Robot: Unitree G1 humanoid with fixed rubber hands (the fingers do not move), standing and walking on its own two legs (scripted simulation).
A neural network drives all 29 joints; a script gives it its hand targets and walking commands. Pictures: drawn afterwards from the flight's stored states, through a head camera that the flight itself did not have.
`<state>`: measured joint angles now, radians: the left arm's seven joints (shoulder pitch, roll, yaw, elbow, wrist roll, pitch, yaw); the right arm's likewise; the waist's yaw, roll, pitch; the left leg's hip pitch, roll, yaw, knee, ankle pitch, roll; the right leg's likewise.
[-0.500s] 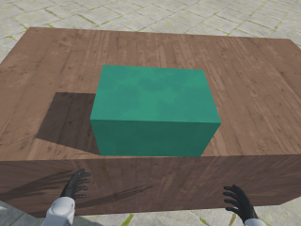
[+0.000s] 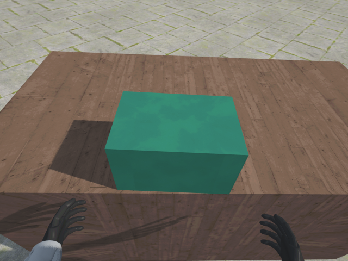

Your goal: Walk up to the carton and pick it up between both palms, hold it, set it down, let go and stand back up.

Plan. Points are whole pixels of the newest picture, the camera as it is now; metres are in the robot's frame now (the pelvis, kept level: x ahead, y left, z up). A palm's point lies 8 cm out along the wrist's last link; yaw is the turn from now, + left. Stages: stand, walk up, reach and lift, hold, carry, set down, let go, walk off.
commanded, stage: reach and lift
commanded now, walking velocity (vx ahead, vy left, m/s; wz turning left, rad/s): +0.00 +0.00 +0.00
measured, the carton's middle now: (175, 142) +0.39 +0.01 +0.05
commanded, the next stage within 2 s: none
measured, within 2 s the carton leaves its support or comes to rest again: neither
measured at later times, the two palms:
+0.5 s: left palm (43, 210) +0.19 +0.27 +0.07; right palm (287, 212) +0.20 -0.22 +0.06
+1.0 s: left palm (54, 162) +0.27 +0.26 +0.11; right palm (285, 175) +0.27 -0.23 +0.09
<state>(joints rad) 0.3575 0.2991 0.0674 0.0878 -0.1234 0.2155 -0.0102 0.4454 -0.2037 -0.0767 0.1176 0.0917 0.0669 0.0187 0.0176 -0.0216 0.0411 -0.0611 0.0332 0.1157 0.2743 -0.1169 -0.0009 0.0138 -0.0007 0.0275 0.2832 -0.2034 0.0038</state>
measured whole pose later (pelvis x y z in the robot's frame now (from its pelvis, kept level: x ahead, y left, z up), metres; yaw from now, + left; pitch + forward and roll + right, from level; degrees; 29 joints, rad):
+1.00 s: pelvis +0.03 -0.01 +0.00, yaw +1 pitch -1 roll +0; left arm 0.11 0.39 0.21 -0.23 -0.31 0.38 -0.07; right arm 0.23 -0.35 -0.07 -0.32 0.38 0.32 -0.09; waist 0.04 -0.01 0.04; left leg -0.10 0.04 0.09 0.25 -0.14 -0.02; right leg 0.01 0.01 0.01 0.22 -0.20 -0.02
